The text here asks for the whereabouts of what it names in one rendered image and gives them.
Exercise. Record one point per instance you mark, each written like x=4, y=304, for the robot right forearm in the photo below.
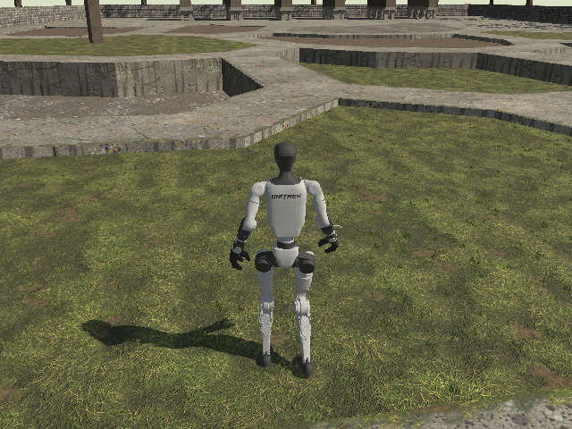
x=329, y=231

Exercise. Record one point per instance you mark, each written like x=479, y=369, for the left robot hand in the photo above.
x=234, y=257

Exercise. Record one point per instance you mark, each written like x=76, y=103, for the robot left shin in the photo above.
x=265, y=324

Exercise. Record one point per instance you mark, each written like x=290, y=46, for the robot right upper arm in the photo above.
x=313, y=189

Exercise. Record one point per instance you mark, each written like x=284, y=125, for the right robot hand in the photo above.
x=332, y=248

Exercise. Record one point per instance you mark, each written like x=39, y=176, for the robot left upper arm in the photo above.
x=257, y=190

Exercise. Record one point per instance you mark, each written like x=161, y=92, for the robot right shin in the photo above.
x=303, y=323

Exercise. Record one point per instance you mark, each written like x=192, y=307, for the robot shin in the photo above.
x=265, y=324
x=303, y=323

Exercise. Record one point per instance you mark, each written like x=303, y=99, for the robot left forearm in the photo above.
x=241, y=238

